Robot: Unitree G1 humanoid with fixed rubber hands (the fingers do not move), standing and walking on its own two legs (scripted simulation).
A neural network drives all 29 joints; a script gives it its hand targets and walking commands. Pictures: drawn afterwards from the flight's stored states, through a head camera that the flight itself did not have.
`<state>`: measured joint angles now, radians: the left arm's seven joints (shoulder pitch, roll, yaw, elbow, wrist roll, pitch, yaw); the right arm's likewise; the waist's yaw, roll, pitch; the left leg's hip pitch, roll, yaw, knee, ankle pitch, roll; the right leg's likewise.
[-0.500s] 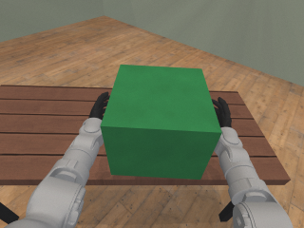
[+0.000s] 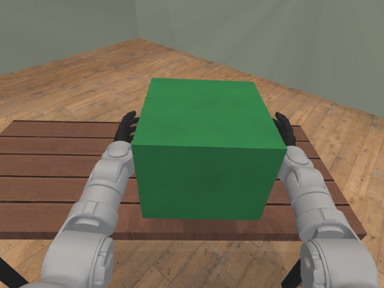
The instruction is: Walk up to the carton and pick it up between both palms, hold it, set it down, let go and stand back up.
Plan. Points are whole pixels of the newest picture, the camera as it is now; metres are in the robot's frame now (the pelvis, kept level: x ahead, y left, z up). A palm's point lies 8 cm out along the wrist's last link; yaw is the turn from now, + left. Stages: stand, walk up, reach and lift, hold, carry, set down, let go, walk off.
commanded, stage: reach and lift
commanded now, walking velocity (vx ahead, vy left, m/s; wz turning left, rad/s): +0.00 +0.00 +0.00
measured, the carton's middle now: (202, 144) +0.42 -0.01 +0.11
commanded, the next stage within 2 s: hold in 0.96 s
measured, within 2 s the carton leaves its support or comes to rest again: neither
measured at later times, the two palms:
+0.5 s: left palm (119, 138) +0.39 +0.17 +0.16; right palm (280, 139) +0.39 -0.18 +0.16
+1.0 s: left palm (114, 135) +0.38 +0.18 +0.17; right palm (281, 134) +0.39 -0.17 +0.18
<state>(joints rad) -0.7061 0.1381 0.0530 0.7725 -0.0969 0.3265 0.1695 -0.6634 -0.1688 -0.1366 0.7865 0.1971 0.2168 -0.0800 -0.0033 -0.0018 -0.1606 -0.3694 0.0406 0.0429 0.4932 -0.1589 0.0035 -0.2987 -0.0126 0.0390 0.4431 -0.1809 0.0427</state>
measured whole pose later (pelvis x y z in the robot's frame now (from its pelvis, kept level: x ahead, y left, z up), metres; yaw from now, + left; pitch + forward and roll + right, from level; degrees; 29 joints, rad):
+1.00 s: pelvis +0.00 +0.00 +0.00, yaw +0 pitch +1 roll -1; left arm -0.68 0.13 0.13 0.57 -0.03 0.54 0.15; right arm -0.72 -0.17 -0.14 0.74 0.23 0.35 -0.09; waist 0.00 0.00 -0.16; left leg -0.32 0.04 0.04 0.46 -0.15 0.00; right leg -0.24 -0.01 0.04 0.39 -0.16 0.04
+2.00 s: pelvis -0.01 +0.00 +0.00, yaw +0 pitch -1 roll -2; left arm -0.68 0.13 0.14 0.49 0.01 0.63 0.13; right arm -0.73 -0.17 -0.14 0.66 0.24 0.44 -0.11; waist -0.01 0.00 -0.17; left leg -0.30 0.04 0.04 0.46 -0.14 0.00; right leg -0.21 -0.01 0.04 0.38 -0.15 0.04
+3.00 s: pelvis -0.01 +0.00 +0.00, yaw +0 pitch -1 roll -2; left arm -0.68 0.13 0.14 0.49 0.01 0.63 0.12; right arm -0.73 -0.17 -0.14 0.66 0.23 0.45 -0.11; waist -0.01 0.00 -0.16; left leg -0.30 0.04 0.04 0.46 -0.14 0.00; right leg -0.21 -0.01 0.04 0.38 -0.14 0.04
